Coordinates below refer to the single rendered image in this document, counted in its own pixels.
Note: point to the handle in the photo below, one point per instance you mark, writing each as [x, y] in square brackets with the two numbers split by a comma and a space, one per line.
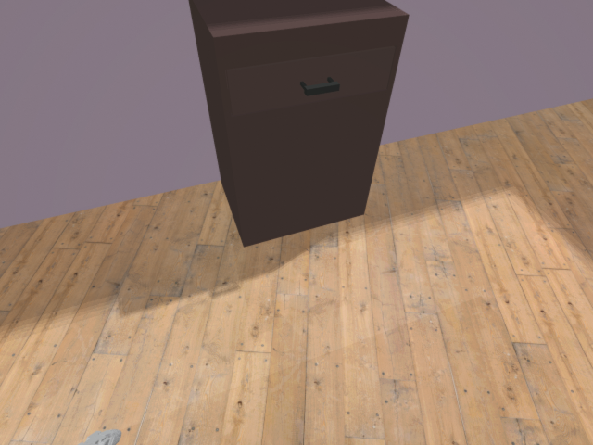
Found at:
[322, 88]

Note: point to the cabinet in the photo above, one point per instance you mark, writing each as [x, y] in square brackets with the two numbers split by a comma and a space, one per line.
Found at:
[290, 169]

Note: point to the drawer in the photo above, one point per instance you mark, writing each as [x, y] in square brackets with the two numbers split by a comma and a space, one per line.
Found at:
[276, 85]

